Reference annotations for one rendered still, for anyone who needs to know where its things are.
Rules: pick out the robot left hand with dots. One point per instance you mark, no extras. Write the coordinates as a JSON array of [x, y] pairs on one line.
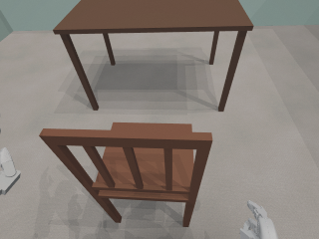
[[8, 175]]

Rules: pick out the robot right hand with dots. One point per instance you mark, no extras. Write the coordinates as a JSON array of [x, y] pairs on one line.
[[264, 228]]

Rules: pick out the chair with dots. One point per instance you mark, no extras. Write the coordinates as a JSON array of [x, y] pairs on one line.
[[148, 161]]

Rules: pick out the table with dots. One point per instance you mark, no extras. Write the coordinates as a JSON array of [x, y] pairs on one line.
[[155, 16]]

